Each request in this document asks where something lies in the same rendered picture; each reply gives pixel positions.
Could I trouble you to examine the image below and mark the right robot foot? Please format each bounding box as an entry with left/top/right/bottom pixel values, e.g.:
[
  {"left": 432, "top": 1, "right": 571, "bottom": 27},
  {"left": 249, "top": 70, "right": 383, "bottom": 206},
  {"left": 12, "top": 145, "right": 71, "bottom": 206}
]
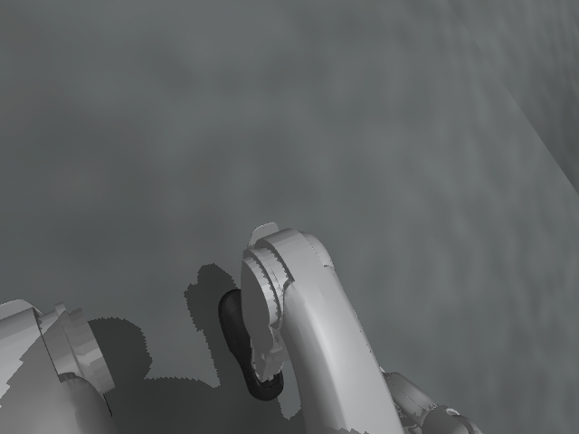
[{"left": 218, "top": 289, "right": 283, "bottom": 401}]

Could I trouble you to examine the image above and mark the right robot arm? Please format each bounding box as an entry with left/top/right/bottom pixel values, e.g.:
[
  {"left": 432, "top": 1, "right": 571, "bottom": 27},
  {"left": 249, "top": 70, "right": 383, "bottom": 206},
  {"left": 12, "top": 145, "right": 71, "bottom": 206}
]
[{"left": 422, "top": 405, "right": 483, "bottom": 434}]

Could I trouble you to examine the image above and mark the right robot hand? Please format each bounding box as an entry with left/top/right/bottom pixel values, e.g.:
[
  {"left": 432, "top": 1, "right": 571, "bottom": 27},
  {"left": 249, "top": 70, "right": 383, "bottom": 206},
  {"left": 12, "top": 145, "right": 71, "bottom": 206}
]
[{"left": 380, "top": 366, "right": 440, "bottom": 434}]

